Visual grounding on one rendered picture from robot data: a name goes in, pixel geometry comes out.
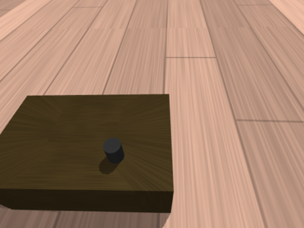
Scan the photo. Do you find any can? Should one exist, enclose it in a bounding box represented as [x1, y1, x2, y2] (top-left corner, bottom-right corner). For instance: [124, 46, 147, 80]
[103, 138, 124, 164]

